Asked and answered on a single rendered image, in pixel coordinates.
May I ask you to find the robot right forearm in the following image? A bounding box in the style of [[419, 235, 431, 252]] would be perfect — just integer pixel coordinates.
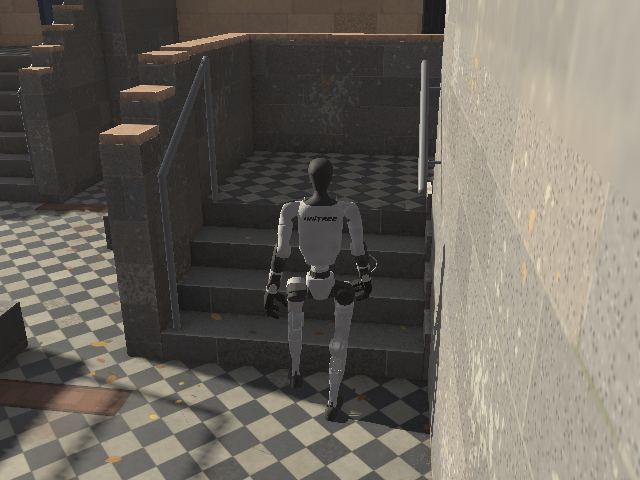
[[354, 241, 371, 282]]

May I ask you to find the robot left hand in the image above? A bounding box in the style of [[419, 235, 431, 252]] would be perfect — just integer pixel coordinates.
[[264, 291, 287, 319]]

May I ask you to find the robot right upper arm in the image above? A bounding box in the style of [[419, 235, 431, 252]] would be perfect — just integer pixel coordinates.
[[341, 201, 365, 256]]

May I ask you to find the robot right hand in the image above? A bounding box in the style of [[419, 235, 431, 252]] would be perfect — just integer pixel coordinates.
[[352, 278, 372, 301]]

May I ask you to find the robot head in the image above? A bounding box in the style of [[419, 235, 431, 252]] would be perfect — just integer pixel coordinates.
[[303, 158, 338, 206]]

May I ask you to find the right robot foot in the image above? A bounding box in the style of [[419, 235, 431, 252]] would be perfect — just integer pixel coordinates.
[[324, 394, 343, 421]]

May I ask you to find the robot left upper arm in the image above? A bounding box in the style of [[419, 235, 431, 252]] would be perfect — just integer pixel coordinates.
[[276, 201, 300, 258]]

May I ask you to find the robot left forearm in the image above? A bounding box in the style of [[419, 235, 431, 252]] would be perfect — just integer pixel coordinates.
[[266, 243, 286, 294]]

